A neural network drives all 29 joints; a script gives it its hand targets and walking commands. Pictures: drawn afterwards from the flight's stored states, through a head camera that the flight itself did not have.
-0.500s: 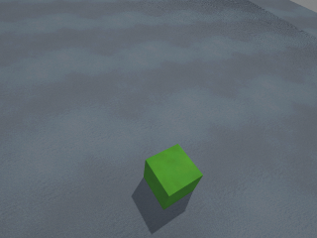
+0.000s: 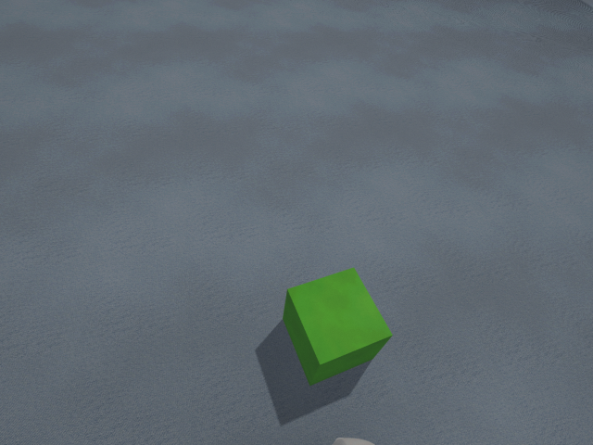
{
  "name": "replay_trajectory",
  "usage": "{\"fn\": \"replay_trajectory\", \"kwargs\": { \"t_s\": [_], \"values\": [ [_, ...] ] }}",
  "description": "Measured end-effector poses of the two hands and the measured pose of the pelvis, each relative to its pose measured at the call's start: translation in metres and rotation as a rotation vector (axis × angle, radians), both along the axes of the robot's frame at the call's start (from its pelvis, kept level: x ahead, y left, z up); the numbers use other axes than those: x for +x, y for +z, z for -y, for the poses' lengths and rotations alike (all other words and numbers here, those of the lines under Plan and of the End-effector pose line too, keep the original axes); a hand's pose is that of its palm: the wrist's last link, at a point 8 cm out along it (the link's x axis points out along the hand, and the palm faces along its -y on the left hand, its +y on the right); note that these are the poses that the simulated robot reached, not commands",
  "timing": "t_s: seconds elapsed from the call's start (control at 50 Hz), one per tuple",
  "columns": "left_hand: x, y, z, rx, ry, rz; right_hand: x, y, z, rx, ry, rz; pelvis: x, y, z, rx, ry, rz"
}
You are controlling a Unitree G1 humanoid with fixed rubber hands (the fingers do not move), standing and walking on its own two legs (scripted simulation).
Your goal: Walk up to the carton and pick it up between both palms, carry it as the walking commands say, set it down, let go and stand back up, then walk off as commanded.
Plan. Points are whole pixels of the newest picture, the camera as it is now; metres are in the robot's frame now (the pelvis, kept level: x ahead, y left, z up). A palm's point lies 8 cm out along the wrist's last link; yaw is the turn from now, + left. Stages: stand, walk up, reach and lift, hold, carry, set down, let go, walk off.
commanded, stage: walk up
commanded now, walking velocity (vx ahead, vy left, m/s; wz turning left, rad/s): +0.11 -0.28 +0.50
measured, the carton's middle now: (332, 326) +0.54 -0.18 -0.66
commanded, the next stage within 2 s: none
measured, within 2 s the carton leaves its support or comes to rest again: neither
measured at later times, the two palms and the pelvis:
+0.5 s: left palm out of the picture -0.01 +0.09 -0.15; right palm (530, 438) +0.16 -0.37 -0.14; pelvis +0.03 -0.14 -0.01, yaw +15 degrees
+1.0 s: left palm out of the picture +0.05 -0.02 -0.13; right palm out of the picture +0.17 -0.52 -0.15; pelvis +0.07 -0.27 -0.01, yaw +17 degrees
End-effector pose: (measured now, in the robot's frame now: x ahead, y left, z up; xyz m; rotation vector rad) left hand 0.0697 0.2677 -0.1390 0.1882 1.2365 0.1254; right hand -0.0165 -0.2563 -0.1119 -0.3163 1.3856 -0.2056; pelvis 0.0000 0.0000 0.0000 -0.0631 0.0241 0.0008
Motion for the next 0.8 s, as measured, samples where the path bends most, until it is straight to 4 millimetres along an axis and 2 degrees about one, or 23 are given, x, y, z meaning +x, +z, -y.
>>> {"fn": "replay_trajectory", "kwargs": {
  "t_s": [0.06,0.12,0.2,0.26,0.38,0.5,0.58,0.64,0.7,0.8],
  "values": [
    [0.0,0.005,0.022,0.034,0.011,0.003,0.005,-0.012,0.027,0.024,0.021,-0.009,-0.001,-0.005,0.028,0.02,0.015,-0.016],
    [-0.015,0.001,0.047,0.061,0.051,-0.009,0.022,-0.03,0.06,0.038,0.064,-0.008,-0.001,-0.015,0.058,0.064,0.051,-0.011],
    [-0.04,0.012,0.083,0.052,0.132,-0.026,0.068,-0.027,0.093,0.035,0.149,0.042,0.004,-0.007,0.083,0.095,0.113,0.002],
    [-0.051,0.015,0.104,0.045,0.174,-0.04,0.101,-0.025,0.11,0.032,0.197,0.081,0.007,-0.004,0.099,0.112,0.148,-0.005],
    [-0.066,0.007,0.14,0.017,0.267,-0.064,0.141,-0.027,0.126,0.042,0.265,0.085,0.017,-0.007,0.127,0.098,0.234,-0.033],
    [-0.083,-0.01,0.177,-0.036,0.319,-0.11,0.175,-0.027,0.119,0.069,0.273,0.132,0.026,-0.011,0.145,0.079,0.264,-0.042],
    [-0.082,-0.023,0.19,-0.068,0.34,-0.096,0.18,-0.03,0.112,0.078,0.276,0.15,0.029,-0.018,0.152,0.066,0.286,-0.028],
    [-0.072,-0.028,0.195,-0.073,0.335,-0.069,0.169,-0.03,0.118,0.067,0.256,0.151,0.032,-0.021,0.159,0.063,0.286,0.004],
    [-0.056,-0.018,0.201,-0.071,0.323,-0.039,0.155,-0.022,0.136,0.05,0.237,0.123,0.035,-0.012,0.17,0.042,0.281,0.016],
    [-0.037,-0.008,0.217,-0.052,0.293,-0.03,0.149,-0.015,0.174,0.03,0.234,0.086,0.044,-0.005,0.198,0.016,0.266,0.005]
  ]
}}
